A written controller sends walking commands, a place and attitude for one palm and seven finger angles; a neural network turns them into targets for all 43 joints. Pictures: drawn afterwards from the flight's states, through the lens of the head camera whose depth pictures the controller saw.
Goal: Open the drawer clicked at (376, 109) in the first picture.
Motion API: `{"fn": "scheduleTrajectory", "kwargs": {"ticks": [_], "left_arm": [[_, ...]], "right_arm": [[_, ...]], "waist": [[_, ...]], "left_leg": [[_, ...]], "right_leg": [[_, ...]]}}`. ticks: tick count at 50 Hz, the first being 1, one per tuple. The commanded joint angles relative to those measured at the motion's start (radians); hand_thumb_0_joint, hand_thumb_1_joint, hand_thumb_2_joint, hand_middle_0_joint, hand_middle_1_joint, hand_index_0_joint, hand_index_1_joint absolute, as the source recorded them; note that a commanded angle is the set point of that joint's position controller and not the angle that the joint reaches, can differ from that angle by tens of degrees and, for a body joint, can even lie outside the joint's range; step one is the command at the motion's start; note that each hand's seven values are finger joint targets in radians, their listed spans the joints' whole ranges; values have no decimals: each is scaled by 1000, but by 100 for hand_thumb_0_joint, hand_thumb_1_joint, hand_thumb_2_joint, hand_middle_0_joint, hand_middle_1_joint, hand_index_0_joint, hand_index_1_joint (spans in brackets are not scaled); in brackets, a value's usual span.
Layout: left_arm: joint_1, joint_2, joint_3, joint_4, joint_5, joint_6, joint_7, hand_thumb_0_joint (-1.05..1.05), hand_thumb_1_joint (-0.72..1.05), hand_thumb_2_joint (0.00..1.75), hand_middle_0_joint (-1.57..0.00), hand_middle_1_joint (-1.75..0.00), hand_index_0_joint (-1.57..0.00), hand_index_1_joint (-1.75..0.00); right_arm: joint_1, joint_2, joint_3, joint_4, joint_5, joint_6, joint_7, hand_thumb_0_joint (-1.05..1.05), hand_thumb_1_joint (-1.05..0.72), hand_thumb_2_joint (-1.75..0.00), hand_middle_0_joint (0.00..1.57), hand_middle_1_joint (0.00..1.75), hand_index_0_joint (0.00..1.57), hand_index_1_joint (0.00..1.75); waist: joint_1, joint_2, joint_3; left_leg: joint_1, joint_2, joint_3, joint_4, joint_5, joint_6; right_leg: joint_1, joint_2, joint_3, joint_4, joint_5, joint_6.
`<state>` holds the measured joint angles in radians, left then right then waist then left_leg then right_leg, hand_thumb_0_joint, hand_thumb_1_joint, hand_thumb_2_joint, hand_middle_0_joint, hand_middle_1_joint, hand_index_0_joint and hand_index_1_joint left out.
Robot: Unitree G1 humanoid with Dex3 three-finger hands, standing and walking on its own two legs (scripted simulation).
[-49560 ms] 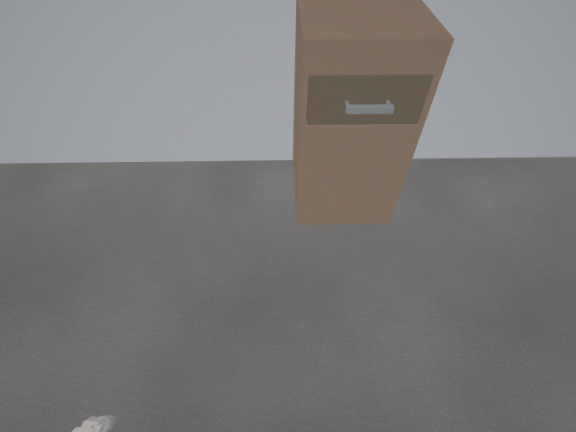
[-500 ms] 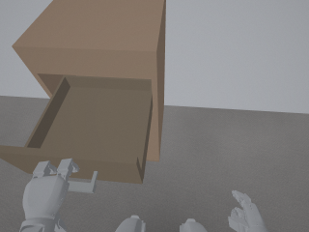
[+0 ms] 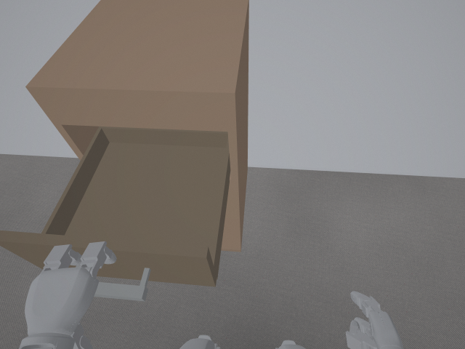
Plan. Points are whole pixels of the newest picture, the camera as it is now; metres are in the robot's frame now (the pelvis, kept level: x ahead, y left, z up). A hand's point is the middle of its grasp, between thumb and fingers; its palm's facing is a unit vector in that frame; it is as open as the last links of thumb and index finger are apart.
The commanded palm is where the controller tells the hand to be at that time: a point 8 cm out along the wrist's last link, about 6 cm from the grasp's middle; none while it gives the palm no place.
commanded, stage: lift the hand off the handle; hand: left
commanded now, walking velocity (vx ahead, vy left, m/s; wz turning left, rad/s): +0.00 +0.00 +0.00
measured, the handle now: (109, 279) +0.24 +0.27 -0.08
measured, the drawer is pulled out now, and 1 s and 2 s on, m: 0.29 0.29 0.29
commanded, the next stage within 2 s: draw the hand back to the body in 1.02 s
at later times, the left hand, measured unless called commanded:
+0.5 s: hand (74, 288) +0.20 +0.26 +0.04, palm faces -0.02 -0.07 -1.00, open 13.8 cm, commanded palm +0.18 +0.25 +0.09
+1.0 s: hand (65, 277) +0.21 +0.26 +0.07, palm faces -0.01 -0.07 -1.00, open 13.9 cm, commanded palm +0.18 +0.25 +0.12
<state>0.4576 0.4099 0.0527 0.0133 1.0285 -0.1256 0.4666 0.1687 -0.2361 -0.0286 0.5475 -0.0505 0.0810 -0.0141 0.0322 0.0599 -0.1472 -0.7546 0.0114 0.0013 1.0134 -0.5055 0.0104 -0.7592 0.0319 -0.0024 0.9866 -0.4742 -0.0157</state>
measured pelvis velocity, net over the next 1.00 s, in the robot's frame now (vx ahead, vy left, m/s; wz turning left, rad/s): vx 0.02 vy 0.00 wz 0.00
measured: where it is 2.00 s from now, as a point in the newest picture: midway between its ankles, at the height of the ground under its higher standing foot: outside the picture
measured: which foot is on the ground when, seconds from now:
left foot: down 0.00-1.00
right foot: down 0.00-1.00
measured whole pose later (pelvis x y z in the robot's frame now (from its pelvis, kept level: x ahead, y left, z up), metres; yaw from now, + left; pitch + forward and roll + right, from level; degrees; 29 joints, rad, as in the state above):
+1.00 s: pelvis +0.02 +0.00 +0.03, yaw +0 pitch +9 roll -1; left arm 0.51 0.45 0.07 -0.19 0.95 -0.10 0.31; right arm 0.18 -0.24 -0.02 0.52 -0.03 0.08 0.00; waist 0.06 0.08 -0.11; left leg -0.53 0.01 0.01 0.81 -0.44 0.01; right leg -0.54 0.03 0.01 0.79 -0.41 -0.01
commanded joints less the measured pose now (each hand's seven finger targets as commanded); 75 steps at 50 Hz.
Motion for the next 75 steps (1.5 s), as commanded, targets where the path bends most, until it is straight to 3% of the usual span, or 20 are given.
{"fn": "scheduleTrajectory", "kwargs": {"ticks": [1, 9, 10, 14, 18, 24, 31, 33, 37, 38, 39, 48, 49, 53, 54, 58, 61, 63, 64, 75], "left_arm": [[4, 176, 121, -202, -15, 4, 46, 0, -50, 30, -30, -120, -30, -120], [-61, 151, 69, -248, -21, 20, 11, 0, -50, 30, -30, -120, -30, -120], [-81, 188, 101, -261, -15, 14, 10, 0, -50, 30, -30, -120, -30, -120], [-22, 166, 87, -275, -25, 15, -7, 0, -50, 30, -30, -120, -30, -120], [4, 217, 146, -236, -28, 30, -22, 0, -50, 30, -30, -120, -30, -120], [28, 171, 99, -294, -58, 33, -55, 0, -50, 30, -30, -120, -30, -120], [-3, 225, 154, -308, -56, 10, -70, 0, -50, 30, -30, -120, -30, -120], [-6, 252, 184, -333, -61, 6, -71, 0, -50, 30, -30, -120, -30, -120], [-4, 216, 154, -340, -83, 8, -86, 0, -50, 30, -30, -120, -30, -120], [-1, 229, 161, -356, -80, 5, -91, 0, -50, 30, -30, -120, -30, -120], [19, 194, 124, -357, -85, 9, -97, 0, -50, 30, -30, -120, -30, -120], [34, 239, 173, -379, -80, 25, -115, 0, -50, 30, -30, -120, -30, -120], [73, 193, 137, -368, -87, 30, -117, 0, -50, 30, -30, -120, -30, -120], [19, 209, 138, -394, -81, 28, -124, 0, -50, 30, -30, -120, -30, -120], [38, 189, 119, -390, -86, 30, -125, 0, -50, 30, -30, -120, -30, -120], [19, 260, 182, -429, -68, 16, -119, 0, -50, 30, -30, -120, -30, -120], [41, 254, 189, -443, -85, 17, -119, 0, -50, 30, -30, -120, -30, -120], [55, 260, 202, -464, -96, 18, -122, 0, -50, 30, -30, -120, -30, -120], [116, 246, 201, -438, -107, 25, -125, 0, -50, 30, -30, -120, -30, -120], [74, 269, 203, -530, -140, 13, -188, 0, -50, 30, -30, -120, -30, -120]], "right_arm": [[-69, -113, -40, -154, 7, -40, 0, 0, -90, -90, 20, 30, 20, 30], [-71, -111, -37, -163, 11, -45, -2, 0, -90, -90, 20, 30, 20, 30], [-69, -112, -33, -162, 8, -45, -1, 0, -90, -90, 20, 30, 20, 30], [-67, -105, -35, -169, 13, -51, 0, 0, -90, -90, 20, 30, 20, 30], [-78, -108, -24, -166, 18, -41, 6, 0, -90, -90, 20, 30, 20, 30], [-79, -102, -31, -180, 25, -51, 7, 0, -90, -90, 20, 30, 20, 30], [-73, -104, -30, -171, 21, -51, 6, 0, -90, -90, 20, 30, 20, 30], [-72, -107, -29, -173, 18, -50, 6, 0, -90, -90, 20, 30, 20, 30], [-74, -105, -35, -171, 27, -51, 6, 0, -90, -90, 20, 30, 20, 30], [-75, -106, -31, -173, 21, -51, 8, 0, -90, -90, 20, 30, 20, 30], [-76, -101, -35, -176, 25, -55, 7, 0, -90, -90, 20, 30, 20, 30], [-77, -104, -27, -182, 26, -46, 15, 0, -90, -90, 20, 30, 20, 30], [-80, -97, -30, -187, 31, -50, 16, 0, -90, -90, 20, 30, 20, 30], [-71, -105, -29, -188, 26, -50, 18, 0, -90, -90, 20, 30, 20, 30], [-75, -99, -30, -192, 29, -53, 17, 0, -90, -90, 20, 30, 20, 30], [-72, -101, -27, -189, 21, -49, 14, 0, -90, -90, 20, 30, 20, 30], [-75, -97, -29, -189, 26, -48, 12, 0, -90, -90, 20, 30, 20, 30], [-74, -98, -28, -188, 24, -48, 14, 0, -90, -90, 20, 30, 20, 30], [-79, -93, -31, -189, 31, -49, 13, 0, -90, -90, 20, 30, 20, 30], [-81, -108, -24, -197, 30, -58, 5, 0, -90, -90, 20, 30, 20, 30]], "waist": [[-4, -26, -189], [-16, -18, -148], [-7, -9, -169], [3, 8, -162], [16, -32, -146], [9, -20, -131], [9, -33, -107], [21, -26, -159], [2, -21, -111], [16, -8, -141], [6, -3, -117], [32, -26, -120], [23, -22, -87], [27, -25, -124], [17, -30, -91], [38, -1, -138], [26, -16, -114], [38, 5, -147], [36, -15, -109], [35, -22, -73]], "left_leg": [[203, -22, 8, -147, 309, 22], [247, -15, 1, -190, 273, 25], [254, -16, 3, -195, 268, 23], [278, -15, 6, -206, 317, 23], [257, -16, 6, -224, 319, 18], [297, -10, 8, -249, 323, 22], [300, -13, 10, -260, 315, 23], [320, -16, 11, -262, 343, 22], [329, -8, 8, -272, 358, 22], [340, -11, 8, -276, 363, 21], [344, -8, 8, -277, 366, 23], [357, -6, 8, -304, 401, 17], [352, -3, 8, -307, 393, 17], [372, -3, 6, -311, 394, 18], [363, -1, 6, -311, 377, 20], [385, -8, 10, -308, 399, 19], [384, -4, 7, -307, 417, 20], [404, -4, 9, -312, 439, 18], [390, 0, 8, -315, 437, 18], [431, 5, 5, -360, 401, 22]], "right_leg": [[116, 9, -13, -163, 310, -35], [114, 6, -22, -202, 245, -32], [114, 4, -17, -205, 231, -33], [159, 2, -16, -214, 289, -36], [190, 3, -6, -225, 314, -32], [217, 0, -5, -255, 314, -32], [233, -7, 3, -275, 337, -29], [257, -10, 11, -274, 365, -29], [252, -8, 8, -288, 369, -29], [260, -9, 6, -287, 366, -27], [257, -10, 3, -290, 367, -27], [291, -11, 4, -305, 396, -26], [286, -11, -1, -305, 385, -26], [280, -10, -2, -311, 366, -26], [278, -12, -3, -313, 362, -25], [295, -12, 15, -315, 387, -31], [303, -14, 13, -316, 415, -28], [318, -16, 13, -320, 431, -27], [323, -15, 12, -323, 435, -26], [321, -21, 1, -377, 365, -16]]}}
